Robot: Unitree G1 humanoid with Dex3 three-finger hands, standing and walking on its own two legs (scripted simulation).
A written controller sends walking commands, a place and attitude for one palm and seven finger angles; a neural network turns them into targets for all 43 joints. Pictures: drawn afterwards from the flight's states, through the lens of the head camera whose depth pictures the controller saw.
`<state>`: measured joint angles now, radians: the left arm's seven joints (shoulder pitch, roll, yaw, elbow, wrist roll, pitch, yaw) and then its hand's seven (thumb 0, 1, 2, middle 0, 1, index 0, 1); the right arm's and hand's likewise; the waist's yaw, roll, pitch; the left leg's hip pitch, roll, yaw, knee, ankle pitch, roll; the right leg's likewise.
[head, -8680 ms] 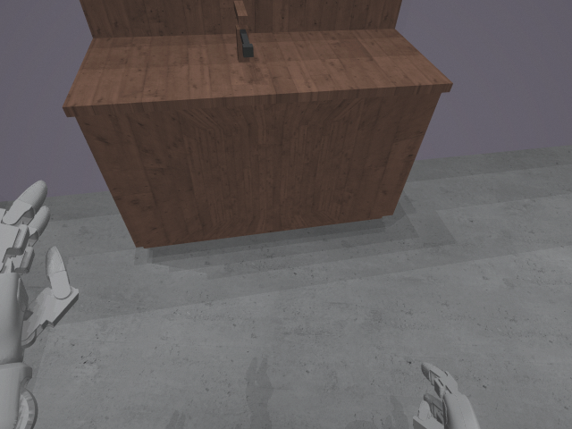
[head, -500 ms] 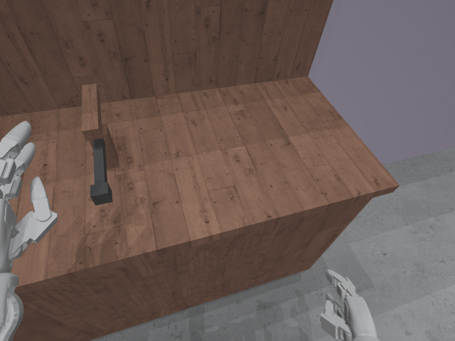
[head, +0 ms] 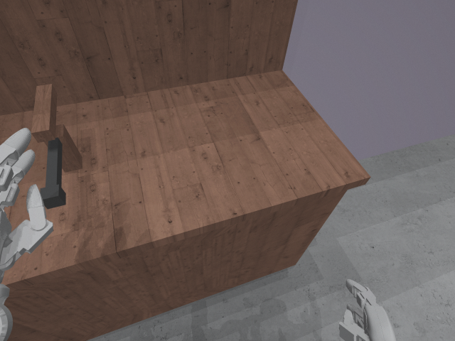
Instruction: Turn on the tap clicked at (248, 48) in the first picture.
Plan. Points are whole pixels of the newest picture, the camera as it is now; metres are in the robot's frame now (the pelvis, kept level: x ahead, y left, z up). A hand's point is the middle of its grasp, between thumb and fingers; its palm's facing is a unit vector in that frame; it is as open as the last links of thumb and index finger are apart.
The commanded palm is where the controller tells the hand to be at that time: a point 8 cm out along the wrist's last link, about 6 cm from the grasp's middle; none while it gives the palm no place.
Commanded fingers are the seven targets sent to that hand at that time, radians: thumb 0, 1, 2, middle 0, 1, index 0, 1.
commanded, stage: shuffle to correct the standing spot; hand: left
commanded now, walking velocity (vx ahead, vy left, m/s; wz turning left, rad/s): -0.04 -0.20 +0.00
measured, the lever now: (53, 196) +0.32 +0.32 +0.07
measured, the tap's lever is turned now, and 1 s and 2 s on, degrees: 0 0 0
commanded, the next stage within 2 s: none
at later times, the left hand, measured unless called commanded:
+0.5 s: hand (40, 230) +0.21 +0.24 +0.17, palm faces +0.32 -0.86 -0.41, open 7.4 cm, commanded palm +0.15 +0.28 +0.18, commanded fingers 0.00 0.90 0.90 -0.20 -0.30 -0.20 -0.30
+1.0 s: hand (44, 222) +0.22 +0.24 +0.17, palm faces +0.30 -0.86 -0.41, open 7.4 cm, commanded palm +0.16 +0.28 +0.18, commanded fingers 0.00 0.90 0.90 -0.20 -0.30 -0.20 -0.30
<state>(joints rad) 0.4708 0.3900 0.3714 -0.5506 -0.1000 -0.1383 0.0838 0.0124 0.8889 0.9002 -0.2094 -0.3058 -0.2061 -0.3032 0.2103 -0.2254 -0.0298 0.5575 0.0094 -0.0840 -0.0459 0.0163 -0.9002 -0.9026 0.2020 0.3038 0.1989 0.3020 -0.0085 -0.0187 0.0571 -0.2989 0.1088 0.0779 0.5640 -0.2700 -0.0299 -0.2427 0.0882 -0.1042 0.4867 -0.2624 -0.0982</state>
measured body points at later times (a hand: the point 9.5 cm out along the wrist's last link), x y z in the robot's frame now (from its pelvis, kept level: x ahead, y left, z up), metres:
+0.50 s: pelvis -0.01 +0.00 +0.00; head +0.03 +0.01 +0.45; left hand +0.19 +0.28 +0.19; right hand +0.17 -0.23 -0.08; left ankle +0.01 +0.14 -0.73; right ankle +0.00 -0.05 -0.73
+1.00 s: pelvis +0.00 +0.00 +0.00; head +0.04 +0.02 +0.45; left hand +0.20 +0.29 +0.19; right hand +0.17 -0.23 -0.08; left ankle +0.01 +0.14 -0.73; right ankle +0.00 -0.05 -0.73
